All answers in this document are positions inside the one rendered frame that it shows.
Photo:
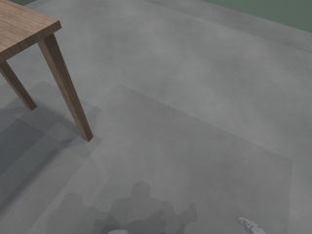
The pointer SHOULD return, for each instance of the table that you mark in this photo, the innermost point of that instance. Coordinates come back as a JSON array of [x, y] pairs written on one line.
[[20, 28]]

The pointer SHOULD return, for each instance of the robot right hand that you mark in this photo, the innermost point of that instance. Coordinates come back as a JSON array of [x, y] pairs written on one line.
[[249, 226]]

